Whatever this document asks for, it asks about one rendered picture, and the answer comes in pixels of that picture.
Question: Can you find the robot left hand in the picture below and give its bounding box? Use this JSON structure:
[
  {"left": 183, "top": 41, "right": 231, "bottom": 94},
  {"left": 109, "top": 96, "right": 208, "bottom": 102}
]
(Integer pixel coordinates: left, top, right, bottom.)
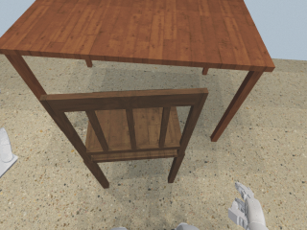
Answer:
[{"left": 0, "top": 89, "right": 18, "bottom": 178}]

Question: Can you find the table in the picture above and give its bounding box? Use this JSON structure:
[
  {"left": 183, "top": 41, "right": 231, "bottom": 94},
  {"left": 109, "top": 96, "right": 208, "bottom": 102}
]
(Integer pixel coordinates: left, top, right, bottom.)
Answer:
[{"left": 0, "top": 0, "right": 275, "bottom": 142}]

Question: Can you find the robot right hand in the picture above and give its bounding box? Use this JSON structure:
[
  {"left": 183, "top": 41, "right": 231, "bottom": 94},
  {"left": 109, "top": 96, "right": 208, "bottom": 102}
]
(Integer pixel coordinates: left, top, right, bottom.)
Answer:
[{"left": 228, "top": 181, "right": 266, "bottom": 230}]

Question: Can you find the chair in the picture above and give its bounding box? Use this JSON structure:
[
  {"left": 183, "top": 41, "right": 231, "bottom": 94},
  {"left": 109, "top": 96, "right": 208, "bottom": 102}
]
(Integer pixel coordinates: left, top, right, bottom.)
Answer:
[{"left": 39, "top": 87, "right": 209, "bottom": 189}]

